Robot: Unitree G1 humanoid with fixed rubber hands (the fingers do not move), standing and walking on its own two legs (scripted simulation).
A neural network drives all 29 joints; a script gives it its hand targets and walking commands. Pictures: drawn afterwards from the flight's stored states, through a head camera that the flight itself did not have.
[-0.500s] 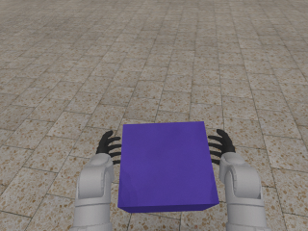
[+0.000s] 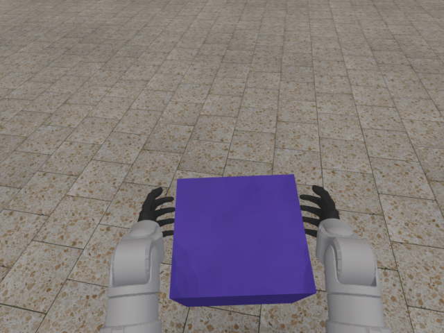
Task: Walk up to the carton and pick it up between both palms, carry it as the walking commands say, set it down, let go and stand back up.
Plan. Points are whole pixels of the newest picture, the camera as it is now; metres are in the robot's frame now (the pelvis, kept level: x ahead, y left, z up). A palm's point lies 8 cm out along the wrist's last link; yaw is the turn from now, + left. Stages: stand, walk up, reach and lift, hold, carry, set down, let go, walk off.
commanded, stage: carry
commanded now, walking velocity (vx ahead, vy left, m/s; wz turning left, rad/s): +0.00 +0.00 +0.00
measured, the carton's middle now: (237, 244) +0.30 +0.00 -0.03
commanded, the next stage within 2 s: none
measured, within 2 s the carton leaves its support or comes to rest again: neither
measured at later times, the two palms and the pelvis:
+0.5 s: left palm (149, 229) +0.28 +0.15 +0.07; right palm (327, 227) +0.28 -0.15 +0.07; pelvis +0.00 +0.00 +0.00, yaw +0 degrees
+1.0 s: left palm (142, 221) +0.28 +0.16 +0.08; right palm (320, 232) +0.26 -0.14 +0.08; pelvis -0.01 +0.04 +0.00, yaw -6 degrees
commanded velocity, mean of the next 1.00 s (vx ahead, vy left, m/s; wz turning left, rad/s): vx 0.00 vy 0.07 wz -0.20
